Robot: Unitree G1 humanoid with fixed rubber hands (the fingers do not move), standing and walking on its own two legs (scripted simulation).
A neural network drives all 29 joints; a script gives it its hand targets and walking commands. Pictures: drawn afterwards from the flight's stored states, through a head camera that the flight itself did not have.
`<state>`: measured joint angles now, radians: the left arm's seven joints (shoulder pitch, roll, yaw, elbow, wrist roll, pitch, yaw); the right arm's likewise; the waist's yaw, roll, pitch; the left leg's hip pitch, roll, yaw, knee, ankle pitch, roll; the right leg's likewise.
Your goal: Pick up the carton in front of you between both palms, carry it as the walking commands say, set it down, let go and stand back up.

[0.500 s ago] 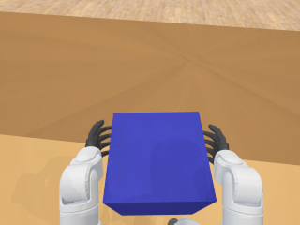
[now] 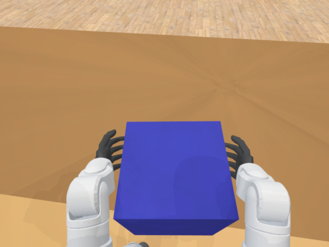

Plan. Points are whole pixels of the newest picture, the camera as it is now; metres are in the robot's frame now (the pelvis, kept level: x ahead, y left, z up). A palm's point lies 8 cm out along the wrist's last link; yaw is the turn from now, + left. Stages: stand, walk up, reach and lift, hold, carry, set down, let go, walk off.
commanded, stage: carry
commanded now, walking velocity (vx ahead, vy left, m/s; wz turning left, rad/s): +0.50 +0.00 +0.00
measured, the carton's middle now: (173, 183) +0.27 +0.00 +0.01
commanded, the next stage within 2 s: none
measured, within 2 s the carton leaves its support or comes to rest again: neither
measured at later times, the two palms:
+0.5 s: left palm (122, 66) +0.64 +0.16 +0.11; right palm (211, 69) +0.63 -0.14 +0.11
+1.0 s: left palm (142, 26) +1.04 +0.13 +0.08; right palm (203, 27) +1.04 -0.17 +0.08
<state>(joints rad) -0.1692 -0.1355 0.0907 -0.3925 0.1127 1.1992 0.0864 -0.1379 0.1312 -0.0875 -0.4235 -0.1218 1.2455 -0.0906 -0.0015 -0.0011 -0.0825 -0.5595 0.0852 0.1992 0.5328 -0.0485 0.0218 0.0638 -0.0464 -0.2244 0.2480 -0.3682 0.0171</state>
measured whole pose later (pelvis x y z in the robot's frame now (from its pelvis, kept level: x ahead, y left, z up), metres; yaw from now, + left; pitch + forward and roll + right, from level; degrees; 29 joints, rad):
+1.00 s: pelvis +0.66 -0.02 -0.02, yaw -1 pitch +6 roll +0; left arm -0.67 -0.06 0.24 0.00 0.07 1.14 0.13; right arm -0.66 0.04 -0.24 -0.03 -0.07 1.21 -0.13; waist 0.04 0.01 0.05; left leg -0.62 0.00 0.12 0.54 0.05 0.07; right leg -0.13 0.04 -0.14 0.51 -0.41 -0.09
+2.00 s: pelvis +1.34 -0.04 -0.10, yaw -1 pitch +4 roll -1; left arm -0.64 -0.03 0.20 0.04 0.06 1.15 0.13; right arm -0.61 0.05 -0.21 -0.02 -0.10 1.21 -0.13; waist 0.05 0.01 -0.04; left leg -0.49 -0.03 0.14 0.46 0.05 0.10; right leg -0.14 0.05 -0.09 0.76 -0.48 -0.06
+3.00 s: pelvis +1.94 -0.05 -0.14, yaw -2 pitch +5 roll -1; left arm -0.64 -0.03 0.20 0.06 0.06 1.15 0.14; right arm -0.61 0.04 -0.21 0.00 -0.10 1.21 -0.13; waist 0.06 0.02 -0.06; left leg -0.51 -0.01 0.12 0.44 0.10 0.08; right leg -0.12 0.06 -0.07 0.67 -0.49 -0.06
